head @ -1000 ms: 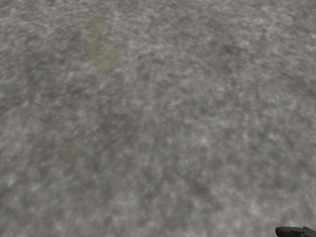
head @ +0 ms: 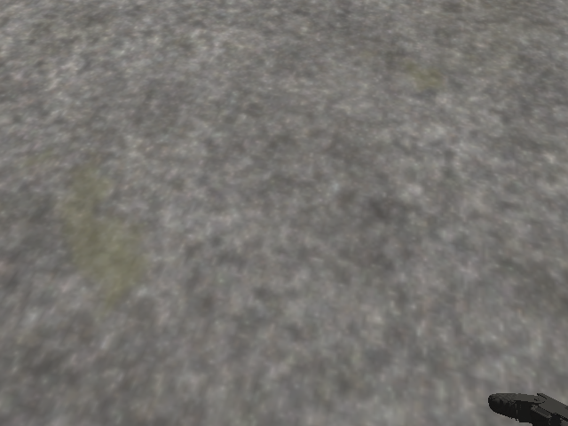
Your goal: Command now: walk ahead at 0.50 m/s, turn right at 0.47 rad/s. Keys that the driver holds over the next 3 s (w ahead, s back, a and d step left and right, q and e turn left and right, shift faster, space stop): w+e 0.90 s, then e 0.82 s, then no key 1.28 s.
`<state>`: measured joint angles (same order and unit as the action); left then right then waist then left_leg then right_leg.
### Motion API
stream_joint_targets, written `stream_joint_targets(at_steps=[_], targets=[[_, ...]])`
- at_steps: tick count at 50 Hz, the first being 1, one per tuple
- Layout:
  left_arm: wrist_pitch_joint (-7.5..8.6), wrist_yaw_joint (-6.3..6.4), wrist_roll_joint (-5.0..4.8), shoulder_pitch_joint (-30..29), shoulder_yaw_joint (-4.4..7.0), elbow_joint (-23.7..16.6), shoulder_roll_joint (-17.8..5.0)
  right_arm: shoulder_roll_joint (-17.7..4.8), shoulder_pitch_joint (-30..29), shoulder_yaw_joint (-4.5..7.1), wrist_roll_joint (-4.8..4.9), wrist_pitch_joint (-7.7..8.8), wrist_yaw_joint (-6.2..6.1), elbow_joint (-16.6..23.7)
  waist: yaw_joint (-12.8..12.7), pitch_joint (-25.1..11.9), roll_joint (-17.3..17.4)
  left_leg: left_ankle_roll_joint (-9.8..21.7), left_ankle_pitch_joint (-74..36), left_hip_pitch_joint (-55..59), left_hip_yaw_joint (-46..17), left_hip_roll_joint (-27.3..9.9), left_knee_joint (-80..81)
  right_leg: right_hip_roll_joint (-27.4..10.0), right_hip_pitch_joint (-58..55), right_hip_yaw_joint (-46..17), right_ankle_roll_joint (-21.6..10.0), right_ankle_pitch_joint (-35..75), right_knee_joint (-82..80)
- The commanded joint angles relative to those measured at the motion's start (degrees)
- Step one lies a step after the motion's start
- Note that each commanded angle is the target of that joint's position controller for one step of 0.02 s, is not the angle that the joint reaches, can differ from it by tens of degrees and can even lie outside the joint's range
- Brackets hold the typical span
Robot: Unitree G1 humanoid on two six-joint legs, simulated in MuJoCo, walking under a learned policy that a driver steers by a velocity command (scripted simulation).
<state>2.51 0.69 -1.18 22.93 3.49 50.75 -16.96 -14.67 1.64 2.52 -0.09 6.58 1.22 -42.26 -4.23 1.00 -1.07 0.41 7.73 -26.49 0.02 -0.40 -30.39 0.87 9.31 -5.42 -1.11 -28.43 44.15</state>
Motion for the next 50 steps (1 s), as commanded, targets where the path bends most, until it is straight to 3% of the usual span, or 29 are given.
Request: stream_joint_targets(at_steps=[1,2,3,5,9,14,17,19,21,22,23,24,25,26,27,28,29,30,32,35,39,44,46,47,48,49,50], targets=[[1.94,0.02,-1.62,-1.7,1.25,-6.82,-7.6,-9.71,18.1,3.27,0.1,-0.28,-0.7,-1.34,10.19,-12.38,11.0,11.33,18.2,40.83,-32.56,-21.7,13.53,-2.88,36.54,-2.48,-0.92,-0.45,29.27],[1.64,0.21,-1.34,-4.46,1.46,-7.41,-7.41,-8.16,14.17,2.65,-0.12,-0.32,-0.73,-1.13,8.75,-7.9,7.82,9.83,12.43,33.58,-25.4,-19.42,14.66,-5.2,34.99,-1.06,-0.73,4.24,28.34],[1.3,0.18,-0.64,-5.44,1.65,-7.8,-6.78,-6.27,11.41,2.11,-0.28,-0.37,-0.66,-1.33,7.34,-4.57,7.35,9.52,7.4,27.8,-20.32,-17.51,16.36,-6.64,33.36,-1.06,-0.42,7.53,25.95],[0.05,-0.29,-0.72,-4.45,1.81,-8.07,-4.64,-5.22,8.83,1.97,-0.66,-0.01,-0.73,-1.91,4.9,-2.08,9.09,8.92,1.84,21.09,-12.77,-15.15,19.61,-8.6,28.52,-0.89,-0.03,10.8,22.89],[-1.45,-0.6,-0.23,-7.77,1.47,-10.56,-2.41,-7.79,9.11,3.0,-0.58,0.57,-1.17,-3.68,4.3,0.4,5.54,10.54,-6.63,19.23,-4.39,-15.81,22.83,-9.3,30.95,-0.39,1.34,16.85,16.51],[-0.85,-2.38,-0.11,-15.68,0.72,-13.28,-1.26,-10.21,10.5,3.61,-0.27,-0.31,-1.81,-4.92,6.87,2.21,3.96,8.97,-10.03,21.31,5.4,-14.28,23.21,-8.16,28.83,3.62,0.79,29.3,1.09],[-0.93,-3.29,-0.08,-20.57,0.53,-15.61,-1.37,-11.67,13.08,4.09,0.52,-1.23,-1.88,-6.08,8.44,3.75,3.55,8.08,-10.91,25.8,7.88,-15.62,22.06,-7.37,28.92,5.9,-0.45,28.35,-4.34],[-1.1,-3.77,-0.03,-22.0,0.79,-16.97,-2.2,-12.69,13.85,4.48,1.18,-2.05,-1.83,-6.68,8.14,4.15,3.96,7.11,-15.71,29.52,9.13,-16.76,19.4,-6.38,28.65,7.33,-1.96,24.4,-6.43],[-1.39,-3.92,0.18,-19.58,1.74,-17.33,-4.03,-14.42,13.14,5.01,1.82,-2.82,-2.01,-6.55,5.62,1.56,5.7,5.95,-33.59,31.57,11.06,-16.83,12.13,-3.03,22.71,10.45,-4.23,18.47,-7.11],[-1.57,-3.79,0.13,-14.5,2.78,-16.32,-5.7,-15.05,12.55,5.21,2.13,-3.31,-2.11,-6.4,2.41,-1.58,6.04,5.19,-42.11,31.2,12.26,-16.06,4.22,-0.45,15.78,12.17,-5.75,16.82,-8.02],[-1.77,-3.26,-0.08,-5.1,4.57,-13.72,-8.51,-14.28,11.93,4.86,2.22,-3.63,-2.21,-6.15,-2.71,-6.32,4.72,3.42,-42.94,26.66,13.98,-13.81,-8.01,2.44,2.49,12.8,-7.83,20.13,-11.49],[-2.41,-1.97,-0.35,3.98,6.6,-11.53,-13.76,-11.18,13.25,3.65,0.36,-3.31,-2.29,-5.15,-5.67,-11.51,-2.76,0.51,-23.3,11.77,14.27,-11.1,-26.57,-4.23,-15.04,0.61,-11.29,20.55,-12.76],[-1.62,-1.94,-0.68,0.39,6.77,-12.61,-19.42,-3.21,18.0,1.05,-1.51,-1.62,-1.43,-1.71,2.3,-16.7,-16.52,-2.64,26.22,-12.69,6.47,1.02,-44.79,-17.59,-30.72,-32.9,-22.09,8.93,-20.55],[-0.6,-2.47,-0.32,1.73,5.16,-14.18,-13.81,-8.5,11.1,1.84,0.95,0.46,-0.71,-1.29,-2.66,-20.54,-8.18,-1.46,26.03,-18.5,-4.73,0.35,-49.56,-19.94,-31.45,-40.65,-22.07,3.15,-28.09],[0.37,-2.69,0.22,-0.28,4.22,-13.64,-11.01,-10.67,6.48,2.44,2.82,1.48,-0.4,0.28,-2.62,-12.24,-5.51,0.06,20.2,-22.44,-4.27,-1.97,-48.11,-18.64,-25.81,-32.92,-19.31,7.89,-28.72],[0.81,-2.62,0.16,-3.54,3.73,-13.9,-9.6,-9.78,6.34,2.16,1.97,1.96,-0.82,-0.01,-0.03,-8.32,-1.03,0.64,15.27,-19.72,-4.48,-4.42,-43.3,-16.17,-17.77,-26.34,-17.39,13.83,-28.24],[0.82,-2.42,0.36,-7.34,3.15,-14.57,-7.78,-9.99,6.91,2.47,0.45,1.86,-1.24,-0.8,2.38,-5.52,-0.04,0.25,12.4,-15.5,-4.59,-6.07,-38.27,-13.84,-10.27,-20.64,-15.94,20.21,-28.53],[0.89,-2.12,1.11,-9.37,2.65,-15.55,-6.7,-10.3,8.29,2.77,0.13,1.2,-1.18,-1.12,4.26,-4.85,-1.43,-0.06,10.37,-11.48,-5.15,-7.09,-35.78,-12.48,-5.48,-17.89,-15.5,24.51,-29.6],[1.16,-1.62,0.95,-9.66,2.65,-15.75,-6.99,-9.14,8.88,2.77,-0.38,-0.11,-1.11,-0.98,5.32,-4.18,-1.2,-1.69,8.49,-8.82,-4.29,-6.68,-31.28,-11.25,-0.92,-15.08,-15.9,30.09,-31.2],[1.28,-0.42,0.48,-6.97,3.23,-14.83,-8.87,-7.01,3.72,2.06,-0.96,-0.88,-1.3,0.85,4.19,-1.9,-0.81,-4.04,0.0,-9.82,-3.4,-5.02,-20.61,-9.16,2.21,-10.95,-15.16,32.58,-32.07],[0.77,0.26,0.09,-3.83,3.45,-13.47,-9.19,-5.32,-4.08,1.12,-0.24,-0.45,-0.46,3.17,1.09,-0.14,-3.02,-4.28,-12.87,-4.82,-2.94,-1.54,-4.64,-6.3,4.83,-8.86,-11.71,25.75,-31.3],[0.06,0.58,-0.33,-0.8,3.5,-11.67,-8.51,-7.97,-6.68,1.85,0.5,0.59,0.54,5.01,0.59,0.1,-4.43,-2.41,-10.06,-2.28,-5.09,-0.2,2.4,-9.06,-1.34,-15.61,-10.35,22.68,-25.27],[-0.56,0.85,-0.12,-1.89,3.64,-11.85,-8.59,-9.33,-3.48,2.56,0.28,1.13,0.46,4.42,2.53,-0.34,-6.53,-0.73,-4.94,1.71,-4.34,0.57,3.98,-8.89,-3.17,-17.79,-9.06,28.0,-20.62],[-0.89,0.91,-0.08,-3.18,3.3,-12.44,-7.56,-10.31,1.08,3.26,-0.38,1.44,0.08,3.29,5.12,-2.72,-6.59,0.7,-7.08,8.36,-3.0,0.89,6.94,-6.04,-2.95,-16.63,-7.13,33.81,-14.97],[-0.94,0.85,0.46,-4.07,2.39,-13.8,-5.11,-12.75,7.37,4.01,-1.69,1.77,-0.24,2.84,8.1,-9.75,-4.39,3.88,-13.94,21.22,-7.25,-5.38,4.64,-2.59,1.23,-13.72,-4.55,32.68,-2.99],[-0.85,1.05,0.36,2.87,1.39,-14.77,-1.66,-17.13,13.61,4.99,-2.87,1.2,-0.72,2.37,6.73,-19.48,8.92,12.33,-25.37,43.22,-24.87,-19.95,2.11,4.8,18.71,-6.66,0.27,9.79,17.06],[-0.63,0.99,-0.04,7.29,1.27,-15.34,-4.17,-15.13,15.38,4.67,-1.09,0.12,-0.13,1.33,5.45,-24.6,20.04,17.29,-22.19,48.12,-40.69,-26.84,5.71,4.95,28.62,-5.42,1.97,-11.07,28.52]])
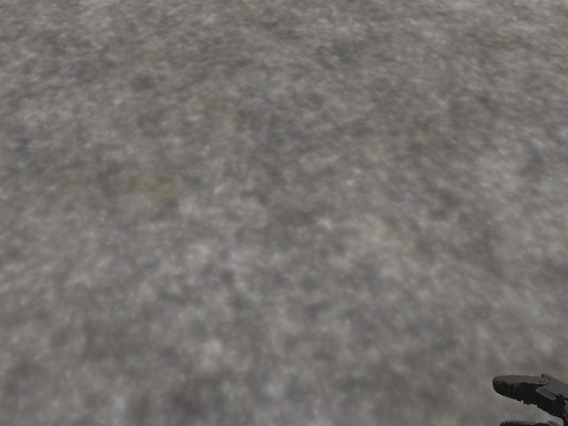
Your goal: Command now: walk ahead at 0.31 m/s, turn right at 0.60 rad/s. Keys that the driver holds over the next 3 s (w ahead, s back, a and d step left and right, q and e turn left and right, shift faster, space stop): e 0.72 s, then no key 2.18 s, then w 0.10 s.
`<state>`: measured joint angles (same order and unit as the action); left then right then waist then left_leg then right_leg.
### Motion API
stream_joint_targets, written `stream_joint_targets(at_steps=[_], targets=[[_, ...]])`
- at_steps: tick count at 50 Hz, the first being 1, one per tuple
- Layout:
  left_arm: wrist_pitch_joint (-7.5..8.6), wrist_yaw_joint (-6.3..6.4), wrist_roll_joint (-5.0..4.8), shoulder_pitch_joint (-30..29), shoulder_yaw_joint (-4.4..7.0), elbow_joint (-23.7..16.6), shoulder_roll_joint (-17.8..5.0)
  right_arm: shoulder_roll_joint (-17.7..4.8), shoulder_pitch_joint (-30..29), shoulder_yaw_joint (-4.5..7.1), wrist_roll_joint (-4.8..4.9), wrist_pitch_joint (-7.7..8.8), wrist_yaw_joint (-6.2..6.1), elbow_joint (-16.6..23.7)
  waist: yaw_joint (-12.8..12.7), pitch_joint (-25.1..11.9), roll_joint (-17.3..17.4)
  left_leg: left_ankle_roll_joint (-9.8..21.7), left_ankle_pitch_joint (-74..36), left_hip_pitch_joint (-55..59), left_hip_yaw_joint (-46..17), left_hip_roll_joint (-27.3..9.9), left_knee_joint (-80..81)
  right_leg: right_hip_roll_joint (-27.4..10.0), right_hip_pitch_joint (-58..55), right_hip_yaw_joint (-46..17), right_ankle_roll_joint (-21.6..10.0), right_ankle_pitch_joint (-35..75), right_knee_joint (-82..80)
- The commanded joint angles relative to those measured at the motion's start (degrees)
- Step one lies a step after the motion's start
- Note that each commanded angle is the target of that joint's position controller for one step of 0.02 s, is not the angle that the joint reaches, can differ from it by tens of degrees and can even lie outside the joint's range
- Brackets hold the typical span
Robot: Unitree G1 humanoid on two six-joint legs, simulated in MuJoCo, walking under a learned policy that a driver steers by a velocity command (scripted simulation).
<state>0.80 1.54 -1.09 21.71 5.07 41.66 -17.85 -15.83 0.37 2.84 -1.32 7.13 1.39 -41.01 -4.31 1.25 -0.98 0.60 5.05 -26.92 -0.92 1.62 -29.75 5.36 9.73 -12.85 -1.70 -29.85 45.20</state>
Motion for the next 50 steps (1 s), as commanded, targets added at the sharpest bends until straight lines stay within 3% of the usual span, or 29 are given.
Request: stream_joint_targets(at_steps=[1,2,3,5,6,8,11,16,19,20,21,22,23,24,25,26,27,29,33,38,40,41,42,43,44,45,47,50], targets=[[0.53,0.19,-0.59,5.35,1.06,-5.27,-8.22,-8.91,13.55,2.94,0.85,-1.15,-0.51,1.58,6.41,-17.82,12.26,15.02,-16.04,42.03,-33.09,-26.54,6.03,-3.13,31.2,0.98,3.68,-6.24,32.55],[-0.23,0.31,-0.41,0.07,1.57,-6.16,-9.66,-6.57,10.56,2.13,0.65,-2.0,-0.84,2.37,6.73,-12.17,7.66,12.82,-17.96,34.54,-23.54,-23.84,6.43,-5.0,31.37,3.86,4.38,-2.56,32.57],[-0.99,0.44,0.02,-2.41,1.84,-6.81,-9.48,-5.48,7.78,1.64,0.47,-2.6,-0.96,2.26,5.65,-7.86,5.57,11.91,-21.17,27.07,-17.12,-20.9,7.47,-6.67,29.94,5.28,4.92,-0.3,30.12],[-2.54,0.43,-0.19,-1.63,1.65,-7.22,-6.53,-5.93,5.13,1.68,0.01,-2.96,-1.09,1.43,3.05,-4.2,7.88,10.85,-21.01,16.62,-9.23,-17.18,10.96,-8.85,24.08,7.59,4.92,2.6,24.57],[-2.95,0.45,-0.32,-1.67,1.19,-7.66,-4.76,-6.74,4.55,2.03,-0.12,-2.91,-1.18,0.96,2.81,-3.64,8.98,11.56,-21.9,14.76,-6.9,-16.69,12.7,-8.81,22.99,8.95,5.18,3.91,21.93],[-3.2,0.37,-0.01,-3.53,0.73,-8.93,-3.54,-8.65,4.28,2.74,0.07,-2.97,-1.57,0.17,3.04,-4.63,8.85,13.08,-25.27,16.03,-4.5,-18.21,14.14,-9.52,23.25,9.62,5.45,7.53,16.91],[-3.14,-0.48,0.21,-5.88,0.49,-9.76,-3.48,-9.61,2.99,3.08,0.91,-3.94,-2.16,-0.19,3.59,-7.15,7.23,12.9,-23.11,18.13,0.04,-18.64,14.71,-10.22,20.24,10.53,4.95,15.67,8.52],[-3.66,-2.25,0.24,-11.85,0.85,-12.25,-4.47,-11.73,3.99,3.67,2.07,-5.5,-1.78,-1.45,5.45,-4.71,7.56,10.7,-14.46,19.73,4.4,-19.03,13.37,-9.14,15.94,13.8,2.81,17.51,-3.0],[-4.05,-2.98,0.3,-12.14,1.48,-13.19,-5.1,-12.82,4.29,4.06,3.32,-6.15,-1.45,-1.99,4.51,-4.13,7.54,8.33,-14.21,22.51,5.07,-19.92,8.01,-7.69,12.78,15.64,0.49,16.96,-11.87],[-3.98,-2.86,0.44,-10.57,1.92,-12.72,-5.66,-12.17,4.58,3.94,3.71,-6.28,-1.42,-2.34,3.46,-4.64,6.73,6.31,-14.03,21.46,6.84,-18.45,3.58,-6.26,8.2,16.36,-0.89,21.18,-17.3],[-3.82,-2.09,0.72,-7.11,3.19,-11.97,-8.91,-10.43,7.87,3.56,3.2,-6.19,-1.17,-3.47,2.51,-6.98,1.85,2.67,-11.58,17.5,9.81,-14.78,-5.35,-6.8,-0.77,12.87,-3.42,33.02,-21.99],[-3.65,-0.72,1.19,-3.4,4.89,-12.51,-16.3,-7.25,7.74,2.32,0.24,-5.88,-0.93,-1.33,2.79,-10.41,-13.3,-2.33,12.47,1.87,13.22,-8.29,-23.66,-20.54,-14.08,-5.8,-9.73,60.0,-20.33],[-2.73,-1.06,2.38,-4.48,4.14,-13.73,-16.4,-6.61,6.07,1.78,-0.37,-5.84,-1.08,0.58,2.17,-14.85,-16.23,-4.79,35.45,-9.43,4.61,-1.36,-36.98,-28.94,-15.8,-19.46,-21.59,60.97,-21.81],[-1.65,-1.76,1.93,-4.81,3.23,-13.38,-13.04,-9.69,3.54,2.7,0.93,-6.13,-1.08,0.12,0.29,-14.47,-7.62,-4.61,33.3,-10.76,-1.15,-3.04,-41.66,-26.16,-13.9,-14.43,-20.32,57.96,-22.81],[-0.94,-1.67,1.35,-6.91,2.72,-12.71,-11.62,-9.48,3.14,2.75,1.9,-6.33,-1.29,0.36,1.94,-11.33,-5.98,-3.83,28.72,-11.43,-1.91,-4.09,-40.86,-22.66,-11.16,-9.1,-16.64,53.29,-22.52],[-0.89,-1.44,0.63,-9.34,2.47,-12.63,-10.5,-8.98,3.83,2.76,1.53,-6.53,-1.85,-0.54,3.19,-9.6,-3.29,-3.78,24.83,-11.29,-2.32,-4.95,-37.5,-19.75,-8.5,-6.33,-13.57,47.7,-22.86],[-1.22,-1.08,0.21,-11.71,2.14,-12.96,-9.93,-9.69,3.74,3.0,1.03,-6.82,-2.29,-0.48,4.15,-8.26,-4.24,-4.12,21.93,-9.57,-2.4,-5.13,-34.59,-18.36,-5.23,-5.03,-12.3,45.09,-23.5],[-1.73,-0.56,1.12,-13.51,1.96,-13.63,-10.02,-8.72,5.18,2.83,1.12,-7.1,-2.2,-0.8,5.56,-8.72,-6.08,-5.08,18.69,-4.86,-1.55,-3.18,-32.04,-16.47,-1.02,-3.93,-12.32,45.49,-24.19],[-2.14,0.12,0.87,-13.16,2.36,-13.21,-10.6,-6.76,4.38,2.02,1.31,-7.21,-2.22,-0.38,4.58,-9.37,-6.57,-5.78,16.52,-0.53,-2.41,-1.63,-20.01,-15.45,0.44,-5.63,-12.09,39.18,-23.56],[-2.81,-0.26,0.93,-13.93,2.08,-12.95,-10.03,-7.59,5.21,2.25,1.69,-6.86,-1.19,0.09,3.67,-9.02,-8.85,-4.36,15.1,5.21,-2.42,-0.62,-10.22,-15.26,2.33,-10.96,-11.03,31.09,-22.22],[-3.09,-0.29,0.54,-15.01,1.44,-12.7,-8.84,-6.87,7.51,2.24,1.42,-6.4,-0.58,-0.24,5.22,-8.67,-8.65,-2.76,9.37,10.71,-1.03,-0.61,-0.9,-13.78,4.02,-11.08,-8.96,29.78,-19.69],[-3.14,-0.18,0.41,-14.11,1.01,-12.17,-7.71,-6.96,8.69,2.32,0.91,-6.19,-0.44,-0.44,5.8,-8.1,-7.54,-1.33,3.73,14.87,-1.3,-1.8,5.33,-11.93,6.1,-10.23,-6.63,25.93,-18.15],[-3.0,-0.08,1.12,-11.74,0.18,-11.76,-5.07,-10.18,9.37,2.83,-0.34,-6.14,-0.66,0.2,4.53,-7.96,-0.04,1.69,0.02,18.82,-10.04,-10.7,9.78,-7.43,10.43,-5.85,-2.87,16.17,-11.07],[-2.61,-0.01,1.18,-10.13,0.05,-12.89,-4.35,-14.29,7.45,3.49,-1.27,-6.47,-0.87,0.08,1.32,-4.5,14.52,10.33,-6.25,17.18,-22.33,-20.18,12.89,1.31,18.3,3.87,0.46,0.57,-3.72],[-2.17,0.37,1.77,-11.63,1.19,-12.34,-8.48,-11.23,6.19,2.79,-1.8,-5.98,-1.1,1.35,3.87,-4.08,14.59,16.23,-5.24,13.34,-27.74,-24.46,14.51,-1.0,18.03,2.77,2.82,-5.99,7.93],[-2.21,0.4,1.0,-11.6,2.32,-11.29,-11.04,-10.38,4.97,2.49,-1.12,-5.75,-1.39,1.78,3.8,-2.95,11.23,15.78,-4.32,13.18,-24.46,-22.34,14.05,-1.09,18.96,2.17,3.45,-4.01,14.92],[-2.98,0.72,1.03,-10.17,2.19,-9.24,-8.8,-8.71,3.09,2.03,0.84,-5.64,-1.83,1.68,2.99,-2.04,9.03,11.91,-3.97,15.53,-17.45,-17.49,12.16,-1.66,20.63,1.58,5.19,0.72,18.27],[-3.19,0.43,0.86,-10.73,0.39,-8.5,-3.59,-6.29,4.04,1.08,1.03,-6.22,-2.04,0.74,3.47,-3.04,9.54,10.52,-9.59,18.01,-10.4,-13.37,10.46,-3.18,16.48,5.19,6.91,3.72,8.88]])
Over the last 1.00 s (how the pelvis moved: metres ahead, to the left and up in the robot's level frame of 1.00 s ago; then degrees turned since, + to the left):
0.53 -0.14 0.00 -35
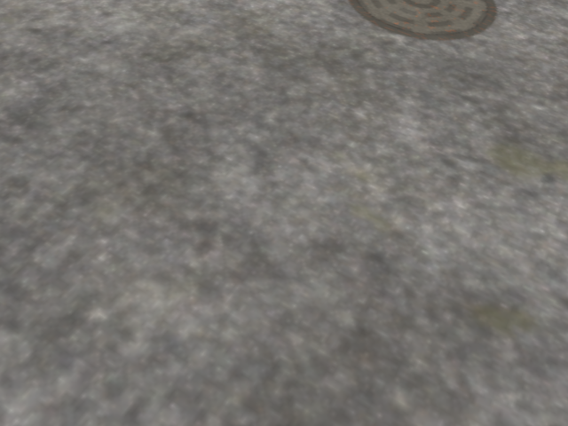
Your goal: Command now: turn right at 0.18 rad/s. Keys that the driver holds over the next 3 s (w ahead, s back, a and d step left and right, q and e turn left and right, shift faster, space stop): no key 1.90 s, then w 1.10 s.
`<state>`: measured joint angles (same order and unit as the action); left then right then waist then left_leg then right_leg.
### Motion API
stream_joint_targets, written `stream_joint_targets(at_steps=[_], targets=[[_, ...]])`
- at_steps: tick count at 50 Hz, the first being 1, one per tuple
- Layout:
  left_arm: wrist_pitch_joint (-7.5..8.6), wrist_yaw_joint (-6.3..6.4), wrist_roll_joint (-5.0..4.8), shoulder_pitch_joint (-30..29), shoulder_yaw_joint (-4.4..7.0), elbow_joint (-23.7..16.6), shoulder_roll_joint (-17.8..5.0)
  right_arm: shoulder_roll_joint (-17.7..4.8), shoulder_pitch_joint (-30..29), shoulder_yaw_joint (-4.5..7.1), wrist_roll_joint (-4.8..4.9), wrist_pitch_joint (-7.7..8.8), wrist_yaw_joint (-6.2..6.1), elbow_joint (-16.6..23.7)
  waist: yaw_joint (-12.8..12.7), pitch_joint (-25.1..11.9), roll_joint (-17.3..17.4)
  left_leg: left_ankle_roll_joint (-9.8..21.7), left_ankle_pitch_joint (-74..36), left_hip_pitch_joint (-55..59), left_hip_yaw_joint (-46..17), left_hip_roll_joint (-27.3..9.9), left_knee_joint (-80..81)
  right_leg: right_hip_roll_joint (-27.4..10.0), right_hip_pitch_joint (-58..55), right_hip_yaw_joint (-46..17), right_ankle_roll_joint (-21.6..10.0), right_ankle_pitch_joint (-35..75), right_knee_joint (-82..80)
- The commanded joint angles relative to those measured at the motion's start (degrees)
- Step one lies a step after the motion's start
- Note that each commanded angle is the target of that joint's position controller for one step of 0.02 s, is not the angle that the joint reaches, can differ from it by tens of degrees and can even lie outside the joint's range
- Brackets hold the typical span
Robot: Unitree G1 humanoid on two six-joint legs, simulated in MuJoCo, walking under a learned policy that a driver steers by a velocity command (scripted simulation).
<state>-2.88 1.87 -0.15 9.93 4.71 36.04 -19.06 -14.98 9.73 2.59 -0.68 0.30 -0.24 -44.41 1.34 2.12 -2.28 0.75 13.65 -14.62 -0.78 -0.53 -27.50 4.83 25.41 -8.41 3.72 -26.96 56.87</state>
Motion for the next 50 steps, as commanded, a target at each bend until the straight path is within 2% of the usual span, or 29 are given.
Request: stream_joint_targets(at_steps=[1,2,3,5,6,7,8,9,10,11,13,17,27,39,50], targets=[[0.65,-0.09,-0.01,-0.05,0.06,-3.02,-1.01,-7.19,-5.07,1.36,0.37,0.31,-0.41,3.92,-1.46,-4.73,11.9,9.93,-19.33,6.48,-8.96,-10.29,7.44,-3.88,-2.02,2.87,1.68,1.01,-8.81],[0.82,-0.26,-0.01,-1.43,-0.45,-3.2,-0.06,-7.82,-3.91,1.54,0.37,-0.03,-0.39,3.52,-0.28,-5.23,13.08,10.03,-20.63,7.05,-8.6,-10.14,6.84,-4.46,-4.58,4.56,1.74,0.75,-14.14],[0.91,-0.35,-0.31,-1.82,-0.4,-3.01,-0.46,-8.78,-2.4,1.79,0.45,-0.37,-0.36,3.04,0.57,-5.68,13.83,10.38,-21.78,7.82,-9.18,-10.51,6.13,-4.32,-6.54,5.73,1.75,1.54,-18.58],[1.0,-0.5,-0.56,1.01,-0.07,-1.0,-1.34,-9.26,-1.95,1.68,1.2,-0.73,-0.25,2.54,-0.79,-5.84,13.1,9.59,-22.2,7.26,-9.32,-10.27,4.31,-3.69,-12.76,7.55,0.57,12.15,-32.39],[1.02,-0.53,-0.19,1.63,-0.03,-0.25,-2.05,-8.64,-0.41,1.4,1.53,-0.46,-0.14,1.9,-0.93,-5.52,11.85,7.81,-20.68,5.71,-9.32,-9.76,4.27,-4.03,-16.76,6.75,-0.7,18.63,-38.5],[0.99,-0.22,0.37,1.54,0.17,-0.61,-4.28,-7.89,1.07,0.97,1.04,0.3,0.15,1.51,-0.23,-6.57,8.73,4.66,-16.82,2.39,-8.94,-9.14,4.01,-7.42,-22.05,2.52,-2.46,25.68,-38.06],[0.79,0.3,0.79,1.79,0.86,-0.9,-8.14,-7.18,2.26,0.61,-0.54,1.37,0.86,1.85,1.94,-8.3,0.57,1.79,-11.37,-0.81,-5.13,-5.57,1.39,-12.38,-25.57,-1.66,-4.97,38.23,-32.9],[0.84,-0.26,1.11,0.62,0.45,0.42,-5.7,-5.16,1.85,0.11,-0.58,1.82,0.96,1.35,2.31,-8.95,-5.58,-1.11,-3.47,2.91,-0.96,-2.46,2.94,-11.68,-19.46,-1.09,-7.4,28.16,-32.11],[1.16,-0.89,1.24,-0.36,-0.14,-0.15,-2.92,-6.99,-1.58,0.28,-0.75,1.74,0.88,1.1,0.19,-6.55,-2.75,-2.7,-3.25,3.7,-0.3,-1.94,1.76,-9.91,-16.84,-0.63,-7.2,21.93,-33.2],[1.5,-1.0,1.64,-0.03,-0.49,0.57,-2.02,-6.91,-2.98,0.36,-0.52,1.48,0.74,1.05,-0.24,-5.54,-1.64,-2.78,-4.02,3.86,-0.08,-1.89,1.38,-9.51,-15.21,-0.41,-6.42,19.46,-33.88],[2.29,-1.06,1.36,0.09,-0.51,1.28,-2.76,-6.73,-2.49,0.29,-0.21,0.55,0.24,0.53,-0.05,-2.64,-1.74,-2.32,-5.31,3.36,-0.28,-2.01,1.31,-8.75,-13.03,0.04,-5.55,19.44,-34.04],[2.86,-0.69,1.15,1.21,-1.07,2.72,-1.81,-6.28,-1.47,0.25,-0.06,0.17,-0.34,-1.24,0.01,-1.34,-1.24,-2.35,-5.26,3.65,-0.36,-2.1,1.59,-8.24,-11.73,0.3,-5.19,18.47,-33.97],[3.4,-0.45,0.85,2.02,-1.47,6.85,-1.03,-6.58,-0.14,0.5,0.24,0.01,-1.29,-6.16,-0.12,-1.53,1.5,-3.19,-6.61,4.5,-0.42,-2.28,2.24,-7.04,-12.65,1.43,-5.14,19.8,-33.67],[3.48,-0.18,0.48,3.33,-1.84,13.68,-0.51,-6.19,1.78,0.41,0.47,-0.31,-2.14,-11.2,-0.14,-0.98,1.75,-2.88,-7.19,4.76,-0.02,-2.0,2.7,-5.81,-13.12,3.17,-4.73,21.01,-33.86],[3.41,0.11,0.27,4.56,-2.38,19.03,-0.15,-5.09,3.53,0.06,0.55,-0.51,-2.49,-14.16,-0.35,-0.13,2.13,-2.55,-7.17,4.63,0.4,-1.56,2.98,-5.22,-12.74,4.16,-4.39,20.31,-34.23]])
Over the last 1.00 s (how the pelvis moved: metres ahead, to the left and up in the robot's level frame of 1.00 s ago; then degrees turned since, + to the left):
0.15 0.00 0.02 -31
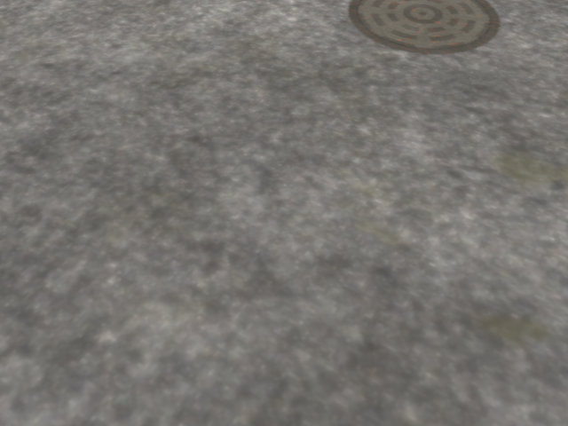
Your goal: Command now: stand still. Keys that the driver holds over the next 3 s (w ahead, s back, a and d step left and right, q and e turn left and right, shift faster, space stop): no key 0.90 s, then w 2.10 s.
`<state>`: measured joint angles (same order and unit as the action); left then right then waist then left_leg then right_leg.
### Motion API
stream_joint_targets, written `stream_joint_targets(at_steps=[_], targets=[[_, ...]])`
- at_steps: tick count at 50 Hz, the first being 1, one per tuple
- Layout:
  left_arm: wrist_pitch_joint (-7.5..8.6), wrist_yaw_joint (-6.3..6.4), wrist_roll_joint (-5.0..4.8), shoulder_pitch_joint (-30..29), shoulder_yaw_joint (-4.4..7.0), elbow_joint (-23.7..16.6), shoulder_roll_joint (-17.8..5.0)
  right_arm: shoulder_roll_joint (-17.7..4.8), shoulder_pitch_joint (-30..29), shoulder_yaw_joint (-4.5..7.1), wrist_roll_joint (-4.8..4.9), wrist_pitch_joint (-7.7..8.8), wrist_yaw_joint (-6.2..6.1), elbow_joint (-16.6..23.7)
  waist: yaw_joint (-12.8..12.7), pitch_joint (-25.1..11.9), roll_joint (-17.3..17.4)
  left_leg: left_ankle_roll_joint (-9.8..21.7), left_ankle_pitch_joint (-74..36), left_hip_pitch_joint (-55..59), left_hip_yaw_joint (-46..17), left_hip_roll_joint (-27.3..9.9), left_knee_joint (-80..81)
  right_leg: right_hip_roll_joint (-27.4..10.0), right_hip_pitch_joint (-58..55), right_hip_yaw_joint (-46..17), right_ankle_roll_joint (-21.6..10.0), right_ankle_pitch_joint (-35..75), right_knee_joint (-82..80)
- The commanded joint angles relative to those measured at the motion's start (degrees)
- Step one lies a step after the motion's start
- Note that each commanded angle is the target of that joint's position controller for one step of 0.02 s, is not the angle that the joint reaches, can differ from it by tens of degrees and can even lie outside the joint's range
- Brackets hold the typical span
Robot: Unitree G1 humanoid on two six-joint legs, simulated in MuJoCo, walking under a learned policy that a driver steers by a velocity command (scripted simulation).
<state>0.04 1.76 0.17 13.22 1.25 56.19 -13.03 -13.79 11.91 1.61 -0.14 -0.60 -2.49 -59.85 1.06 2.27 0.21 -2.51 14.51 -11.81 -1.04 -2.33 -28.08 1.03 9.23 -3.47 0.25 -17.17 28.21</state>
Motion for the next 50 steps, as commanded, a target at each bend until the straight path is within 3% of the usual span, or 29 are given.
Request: stream_joint_targets(at_steps=[1,20,45,47,49,50], targets=[[0.47,0.24,-0.06,1.39,1.03,-0.72,-6.11,-6.17,1.52,1.0,0.01,0.38,-0.25,1.07,-0.09,-0.22,-0.33,0.74,-8.0,1.8,0.68,0.27,3.58,-1.38,3.49,-0.71,-0.89,10.45,-5.59],[0.18,0.51,-0.21,4.09,0.16,4.43,-4.48,-4.11,4.97,0.16,0.13,0.48,-0.36,-1.38,-0.56,0.85,-0.05,1.31,-6.98,0.79,0.91,0.81,3.71,-0.88,4.32,0.42,-0.39,8.68,-5.65],[0.15,0.79,-0.34,7.85,-0.41,6.54,-2.42,-2.1,8.64,-0.36,0.28,0.62,-0.42,-2.09,-0.77,1.83,0.0,1.9,-5.86,-0.28,0.81,1.23,3.63,-0.75,5.44,1.19,0.09,7.34,-5.29],[-0.04,0.99,-0.64,9.29,-0.42,7.25,-1.95,-1.69,9.9,-0.34,0.53,0.41,-0.62,-2.81,-0.83,1.16,0.01,2.52,8.67,-0.55,2.09,2.83,3.18,0.78,6.0,2.55,-0.68,-6.65,-4.87],[0.11,1.28,-1.04,8.81,0.08,6.21,-3.28,-3.02,9.54,0.17,0.97,0.59,-0.87,-2.12,-0.94,5.39,0.11,4.52,25.19,-5.56,0.84,2.59,2.85,0.66,10.87,1.78,-2.8,-22.62,-3.99],[0.63,1.2,-1.17,8.86,0.08,5.75,-3.03,-2.86,9.41,0.19,1.09,1.1,-0.76,-1.67,-1.0,7.35,0.2,5.45,27.62,-7.26,-0.64,1.68,3.03,-0.34,12.71,0.55,-3.76,-24.84,-3.98]])
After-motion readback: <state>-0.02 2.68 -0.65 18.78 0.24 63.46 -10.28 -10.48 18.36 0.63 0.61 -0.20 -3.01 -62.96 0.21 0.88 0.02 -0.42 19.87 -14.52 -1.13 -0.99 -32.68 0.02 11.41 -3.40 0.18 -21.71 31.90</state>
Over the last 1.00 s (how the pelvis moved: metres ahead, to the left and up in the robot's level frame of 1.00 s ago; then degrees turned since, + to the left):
0.00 -0.03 0.00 0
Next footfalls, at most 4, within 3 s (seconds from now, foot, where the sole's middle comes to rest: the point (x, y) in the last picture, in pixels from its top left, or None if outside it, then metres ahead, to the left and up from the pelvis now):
1.50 left None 0.33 0.21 -0.77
2.12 right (285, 353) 0.70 0.02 -0.77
2.64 left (196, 263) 0.99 0.27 -0.77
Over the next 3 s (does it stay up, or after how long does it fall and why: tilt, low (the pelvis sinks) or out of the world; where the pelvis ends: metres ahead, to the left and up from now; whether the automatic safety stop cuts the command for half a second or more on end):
stays up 1.00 0.19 0.01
